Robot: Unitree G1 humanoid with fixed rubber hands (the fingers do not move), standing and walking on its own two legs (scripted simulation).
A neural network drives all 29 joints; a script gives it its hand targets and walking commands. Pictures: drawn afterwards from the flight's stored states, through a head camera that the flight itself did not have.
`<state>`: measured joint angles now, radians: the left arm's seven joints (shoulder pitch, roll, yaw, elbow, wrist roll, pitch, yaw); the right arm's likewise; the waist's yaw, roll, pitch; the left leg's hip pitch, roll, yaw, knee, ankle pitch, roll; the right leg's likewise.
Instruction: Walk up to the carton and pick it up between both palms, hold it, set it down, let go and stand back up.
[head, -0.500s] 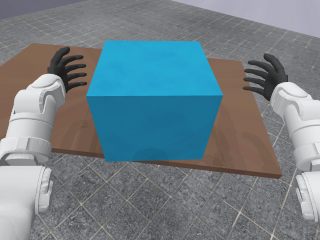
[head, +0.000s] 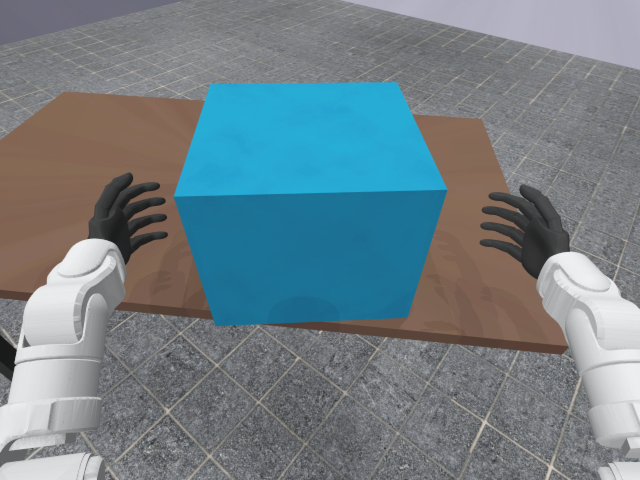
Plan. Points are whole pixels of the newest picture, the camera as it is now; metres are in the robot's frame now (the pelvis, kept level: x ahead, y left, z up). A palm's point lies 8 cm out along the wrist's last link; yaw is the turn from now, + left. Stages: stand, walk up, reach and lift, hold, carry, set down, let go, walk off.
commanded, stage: set down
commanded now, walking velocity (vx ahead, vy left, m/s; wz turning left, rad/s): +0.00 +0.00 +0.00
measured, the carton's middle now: (308, 200) +0.50 +0.05 +0.10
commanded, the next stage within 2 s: let go in 1.70 s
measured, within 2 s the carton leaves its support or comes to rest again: neither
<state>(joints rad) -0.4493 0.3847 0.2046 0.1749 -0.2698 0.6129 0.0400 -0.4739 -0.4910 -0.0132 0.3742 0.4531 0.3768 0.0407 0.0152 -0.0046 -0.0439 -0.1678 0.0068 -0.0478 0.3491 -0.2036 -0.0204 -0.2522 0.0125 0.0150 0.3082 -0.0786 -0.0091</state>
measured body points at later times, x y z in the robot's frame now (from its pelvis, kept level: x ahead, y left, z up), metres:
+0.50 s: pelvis +0.02 +0.01 +0.00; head +0.02 +0.01 +0.45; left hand +0.30 +0.27 +0.09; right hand +0.31 -0.24 +0.09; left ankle -0.01 +0.13 -0.75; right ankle +0.05 -0.11 -0.75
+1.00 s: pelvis +0.04 +0.02 +0.00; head +0.05 +0.02 +0.45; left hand +0.26 +0.26 +0.01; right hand +0.25 -0.24 +0.01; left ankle -0.01 +0.13 -0.75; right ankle +0.05 -0.11 -0.75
